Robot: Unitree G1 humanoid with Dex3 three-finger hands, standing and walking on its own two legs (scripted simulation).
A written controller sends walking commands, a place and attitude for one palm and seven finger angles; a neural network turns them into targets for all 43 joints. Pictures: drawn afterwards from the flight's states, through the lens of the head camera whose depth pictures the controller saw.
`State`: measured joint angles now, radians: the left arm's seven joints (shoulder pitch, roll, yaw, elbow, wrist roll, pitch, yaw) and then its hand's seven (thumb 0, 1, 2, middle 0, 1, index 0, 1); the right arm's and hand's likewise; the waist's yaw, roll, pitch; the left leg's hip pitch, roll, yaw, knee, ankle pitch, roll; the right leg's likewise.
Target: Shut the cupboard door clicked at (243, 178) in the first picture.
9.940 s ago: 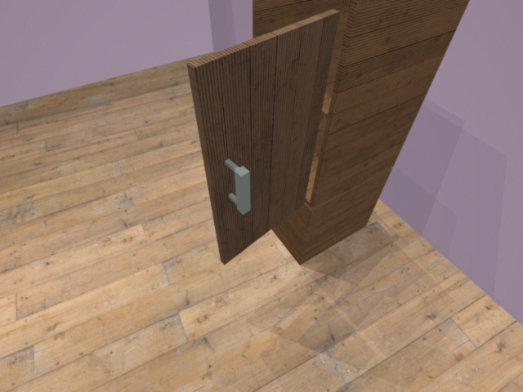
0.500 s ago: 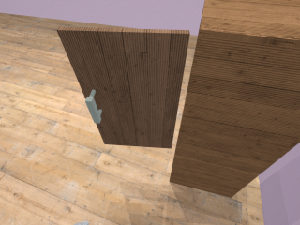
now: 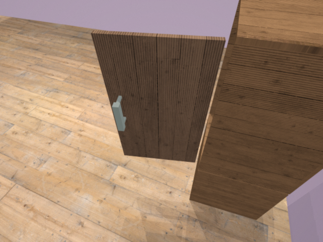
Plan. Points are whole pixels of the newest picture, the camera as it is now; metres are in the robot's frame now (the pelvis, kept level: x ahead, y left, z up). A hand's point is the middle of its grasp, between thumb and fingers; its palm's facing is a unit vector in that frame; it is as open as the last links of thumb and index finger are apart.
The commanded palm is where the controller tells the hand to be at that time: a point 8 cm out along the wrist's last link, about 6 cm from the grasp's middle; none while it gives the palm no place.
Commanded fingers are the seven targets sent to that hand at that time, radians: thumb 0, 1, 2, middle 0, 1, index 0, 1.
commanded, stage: come to a stop and stand still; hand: left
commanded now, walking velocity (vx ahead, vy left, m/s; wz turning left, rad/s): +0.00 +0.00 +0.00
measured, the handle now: (120, 113) +0.51 +0.18 -0.02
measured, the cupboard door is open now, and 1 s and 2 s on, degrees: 100 100 100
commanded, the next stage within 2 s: look again from close up in 0.20 s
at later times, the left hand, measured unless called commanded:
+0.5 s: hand out of the picture +0.01 +0.18 -0.17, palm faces +0.01 -0.98 -0.19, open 7.3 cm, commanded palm none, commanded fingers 0.00 0.90 0.90 -0.20 -0.30 -0.20 -0.30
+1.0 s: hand out of the picture +0.00 +0.17 -0.17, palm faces +0.03 -0.99 -0.15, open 7.4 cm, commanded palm none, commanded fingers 0.00 0.90 0.90 -0.20 -0.30 -0.20 -0.30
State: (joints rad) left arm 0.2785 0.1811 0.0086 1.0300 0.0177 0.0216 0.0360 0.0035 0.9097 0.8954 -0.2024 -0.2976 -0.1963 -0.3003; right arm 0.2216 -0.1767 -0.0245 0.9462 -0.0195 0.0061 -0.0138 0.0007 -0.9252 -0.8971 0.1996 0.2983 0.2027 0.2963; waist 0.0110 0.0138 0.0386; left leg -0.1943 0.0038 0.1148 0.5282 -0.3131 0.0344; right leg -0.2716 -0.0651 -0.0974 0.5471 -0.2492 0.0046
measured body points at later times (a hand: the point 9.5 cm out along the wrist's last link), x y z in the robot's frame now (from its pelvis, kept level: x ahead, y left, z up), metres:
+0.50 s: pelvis +0.01 +0.01 +0.01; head +0.01 +0.01 +0.46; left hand +0.01 +0.23 -0.15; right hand -0.01 -0.20 -0.15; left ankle -0.01 +0.09 -0.73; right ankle +0.03 -0.12 -0.73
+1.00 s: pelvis +0.02 +0.01 +0.01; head +0.03 +0.02 +0.46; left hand +0.00 +0.22 -0.16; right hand +0.01 -0.20 -0.15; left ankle -0.01 +0.09 -0.73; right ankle +0.03 -0.12 -0.73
